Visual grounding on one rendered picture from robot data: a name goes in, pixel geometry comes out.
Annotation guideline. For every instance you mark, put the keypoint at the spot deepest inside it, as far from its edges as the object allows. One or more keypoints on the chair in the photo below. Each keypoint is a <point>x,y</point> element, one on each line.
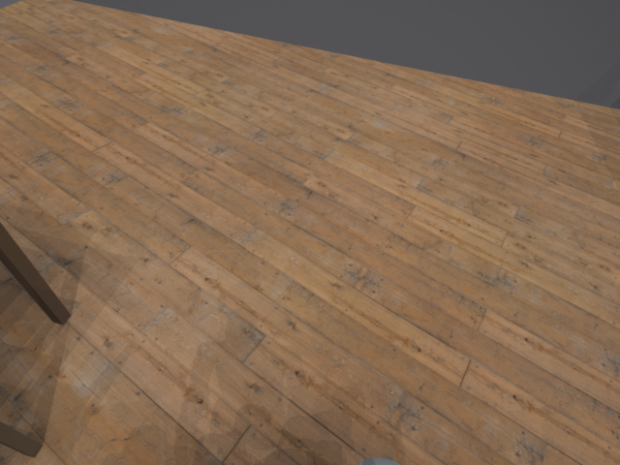
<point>17,441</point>

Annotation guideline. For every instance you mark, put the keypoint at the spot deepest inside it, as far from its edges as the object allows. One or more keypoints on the table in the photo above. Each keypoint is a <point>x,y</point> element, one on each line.
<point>30,279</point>

